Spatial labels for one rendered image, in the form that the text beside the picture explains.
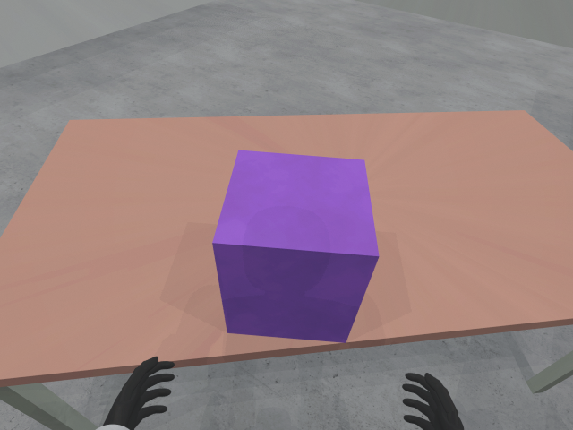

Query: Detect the right robot hand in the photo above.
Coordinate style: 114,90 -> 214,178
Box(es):
402,373 -> 464,430

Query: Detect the carton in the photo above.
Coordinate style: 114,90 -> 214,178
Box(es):
212,150 -> 379,343

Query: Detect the table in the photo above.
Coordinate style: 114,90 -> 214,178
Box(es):
0,110 -> 573,430

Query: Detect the left robot hand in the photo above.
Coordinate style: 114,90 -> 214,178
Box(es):
103,357 -> 175,430

